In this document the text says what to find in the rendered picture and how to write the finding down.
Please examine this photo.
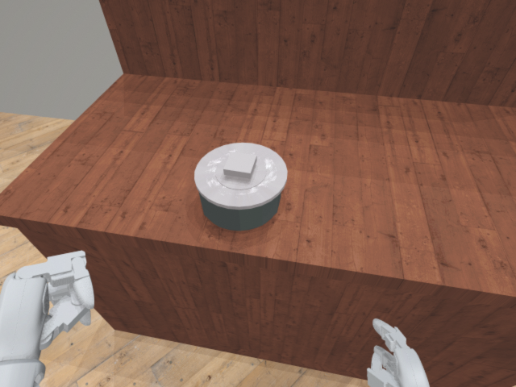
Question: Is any table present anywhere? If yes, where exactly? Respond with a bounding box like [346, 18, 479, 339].
[0, 0, 516, 387]

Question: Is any robot left forearm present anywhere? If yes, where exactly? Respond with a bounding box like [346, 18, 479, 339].
[0, 359, 46, 387]

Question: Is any right robot hand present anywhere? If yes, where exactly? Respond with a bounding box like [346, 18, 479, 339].
[367, 318, 430, 387]

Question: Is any pot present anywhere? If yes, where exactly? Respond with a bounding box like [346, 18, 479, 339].
[198, 191, 281, 231]

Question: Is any knob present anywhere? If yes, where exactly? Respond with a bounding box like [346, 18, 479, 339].
[223, 152, 257, 179]

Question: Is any lid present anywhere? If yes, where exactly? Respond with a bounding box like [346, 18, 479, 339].
[194, 143, 288, 210]

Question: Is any left robot hand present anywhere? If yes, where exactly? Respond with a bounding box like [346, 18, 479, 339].
[0, 251, 94, 362]

